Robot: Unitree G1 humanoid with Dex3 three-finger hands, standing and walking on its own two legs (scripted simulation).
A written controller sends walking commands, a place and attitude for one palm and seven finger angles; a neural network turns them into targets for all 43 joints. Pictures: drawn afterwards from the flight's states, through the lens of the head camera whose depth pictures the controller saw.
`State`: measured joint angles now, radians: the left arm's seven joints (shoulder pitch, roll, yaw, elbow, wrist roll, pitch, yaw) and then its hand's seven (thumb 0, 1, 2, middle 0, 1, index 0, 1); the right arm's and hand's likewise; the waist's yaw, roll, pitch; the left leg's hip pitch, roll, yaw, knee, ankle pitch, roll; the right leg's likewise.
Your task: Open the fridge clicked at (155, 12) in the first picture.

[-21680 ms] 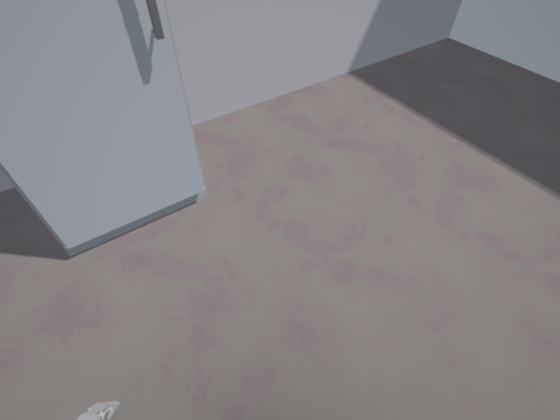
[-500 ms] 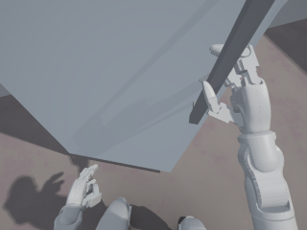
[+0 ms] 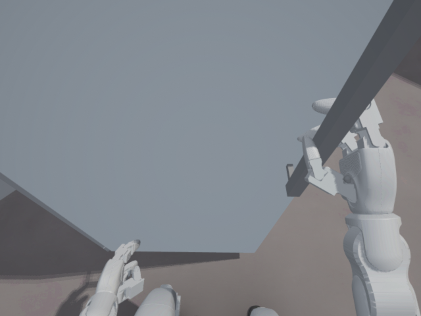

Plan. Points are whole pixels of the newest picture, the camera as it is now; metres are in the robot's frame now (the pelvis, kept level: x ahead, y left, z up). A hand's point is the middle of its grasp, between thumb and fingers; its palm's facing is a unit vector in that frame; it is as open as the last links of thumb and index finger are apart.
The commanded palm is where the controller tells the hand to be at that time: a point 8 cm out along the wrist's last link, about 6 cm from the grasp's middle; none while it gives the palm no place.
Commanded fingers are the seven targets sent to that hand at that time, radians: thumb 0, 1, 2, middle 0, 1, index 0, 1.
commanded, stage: walk backward, drawing the door open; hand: right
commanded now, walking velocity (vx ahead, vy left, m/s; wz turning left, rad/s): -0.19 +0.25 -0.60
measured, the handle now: (326, 122) +0.34 -0.13 +0.21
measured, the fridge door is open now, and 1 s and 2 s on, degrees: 47 72 71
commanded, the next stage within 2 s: stop walking and hold the door back in 0.58 s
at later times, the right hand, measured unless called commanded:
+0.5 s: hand (300, 281) +0.16 -0.08 +0.18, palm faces +0.48 +0.84 -0.25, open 6.6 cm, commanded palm +0.10 -0.11 +0.19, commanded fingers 0.00 -0.90 -0.90 0.45 1.40 0.45 1.40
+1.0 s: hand out of the picture +0.08 -0.05 +0.19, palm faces +0.73 +0.65 -0.22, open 6.2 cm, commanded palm +0.05 -0.08 +0.18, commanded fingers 0.00 -0.90 -0.90 0.45 1.40 0.45 1.40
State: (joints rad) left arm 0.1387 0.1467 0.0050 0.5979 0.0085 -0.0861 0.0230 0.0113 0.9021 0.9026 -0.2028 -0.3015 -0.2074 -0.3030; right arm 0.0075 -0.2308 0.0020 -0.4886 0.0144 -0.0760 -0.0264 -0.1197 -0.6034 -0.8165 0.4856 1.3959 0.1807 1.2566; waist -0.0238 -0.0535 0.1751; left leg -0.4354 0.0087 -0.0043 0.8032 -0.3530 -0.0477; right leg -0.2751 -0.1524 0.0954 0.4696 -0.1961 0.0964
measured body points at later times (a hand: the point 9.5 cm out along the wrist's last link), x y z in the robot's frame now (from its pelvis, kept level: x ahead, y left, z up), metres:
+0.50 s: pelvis -0.05 +0.19 +0.00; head +0.00 +0.15 +0.45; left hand +0.17 +0.34 -0.09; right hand +0.13 -0.12 +0.20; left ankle +0.02 +0.32 -0.67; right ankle -0.05 +0.05 -0.74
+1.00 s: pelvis -0.10 +0.31 -0.01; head -0.09 +0.29 +0.44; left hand +0.21 +0.43 -0.08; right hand +0.04 -0.08 +0.20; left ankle +0.01 +0.41 -0.73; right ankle -0.13 +0.23 -0.74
